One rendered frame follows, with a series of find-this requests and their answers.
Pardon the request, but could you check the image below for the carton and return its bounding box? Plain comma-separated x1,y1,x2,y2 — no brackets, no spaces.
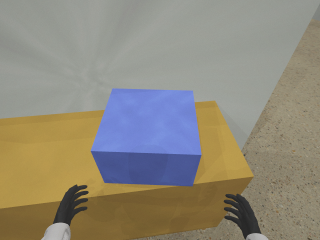
91,88,202,187

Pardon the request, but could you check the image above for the pedestal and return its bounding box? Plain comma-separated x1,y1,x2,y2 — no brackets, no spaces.
0,100,254,240

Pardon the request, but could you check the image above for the robot left hand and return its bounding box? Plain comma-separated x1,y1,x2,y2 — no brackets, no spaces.
53,184,89,226

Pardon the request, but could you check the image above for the robot right hand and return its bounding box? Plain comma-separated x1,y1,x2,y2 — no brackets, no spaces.
224,193,262,240

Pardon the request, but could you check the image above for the left robot forearm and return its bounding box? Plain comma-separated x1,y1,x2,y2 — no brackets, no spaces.
41,222,71,240

